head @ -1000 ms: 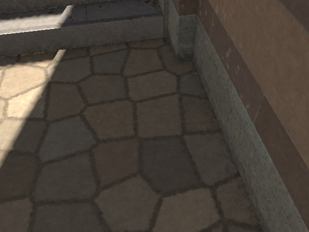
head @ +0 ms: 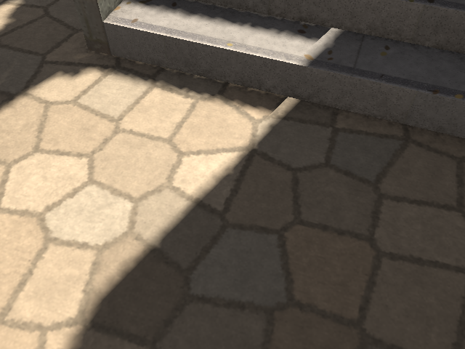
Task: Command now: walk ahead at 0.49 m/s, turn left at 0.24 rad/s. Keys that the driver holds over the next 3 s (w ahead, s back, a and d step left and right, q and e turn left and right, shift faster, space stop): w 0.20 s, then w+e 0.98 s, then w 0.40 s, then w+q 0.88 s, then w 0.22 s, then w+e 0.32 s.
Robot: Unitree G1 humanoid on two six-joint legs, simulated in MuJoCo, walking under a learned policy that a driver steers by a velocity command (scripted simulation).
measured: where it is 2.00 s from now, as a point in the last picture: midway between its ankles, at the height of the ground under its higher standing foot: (310, 190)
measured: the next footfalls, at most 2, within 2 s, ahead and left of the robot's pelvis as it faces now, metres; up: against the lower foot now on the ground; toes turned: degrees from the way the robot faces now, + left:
left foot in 0.34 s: +0.35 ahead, +0.16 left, +0.00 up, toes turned +1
right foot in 0.92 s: +0.61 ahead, -0.11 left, +0.00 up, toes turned -22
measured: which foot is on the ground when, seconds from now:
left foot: up 0.00-0.32, down 0.34-0.92, up 0.94-1.00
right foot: down 0.00-0.34, up 0.36-0.90, down 0.92-1.00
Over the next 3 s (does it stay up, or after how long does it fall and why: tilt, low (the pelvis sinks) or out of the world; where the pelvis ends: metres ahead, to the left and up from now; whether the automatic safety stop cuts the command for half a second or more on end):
stays up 1.49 -0.37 0.14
